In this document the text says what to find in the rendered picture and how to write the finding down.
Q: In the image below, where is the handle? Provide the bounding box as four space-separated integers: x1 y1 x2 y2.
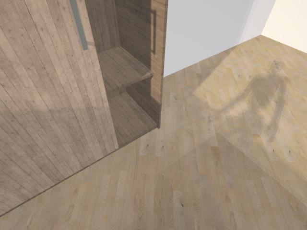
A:
68 0 88 50

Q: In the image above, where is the wardrobe door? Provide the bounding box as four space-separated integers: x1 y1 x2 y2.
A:
0 0 119 215

